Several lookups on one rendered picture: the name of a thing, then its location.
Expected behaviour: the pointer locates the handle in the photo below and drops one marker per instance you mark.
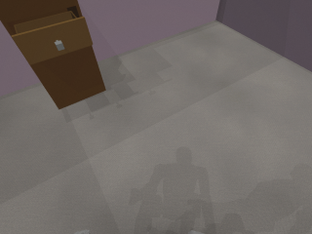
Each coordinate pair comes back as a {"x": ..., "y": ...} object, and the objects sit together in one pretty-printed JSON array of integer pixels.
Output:
[{"x": 59, "y": 45}]

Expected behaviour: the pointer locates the cabinet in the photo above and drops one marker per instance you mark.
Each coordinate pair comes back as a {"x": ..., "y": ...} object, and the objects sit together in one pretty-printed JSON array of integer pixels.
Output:
[{"x": 68, "y": 78}]

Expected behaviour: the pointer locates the drawer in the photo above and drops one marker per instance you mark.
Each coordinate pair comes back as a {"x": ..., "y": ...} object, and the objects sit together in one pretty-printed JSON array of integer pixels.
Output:
[{"x": 36, "y": 38}]

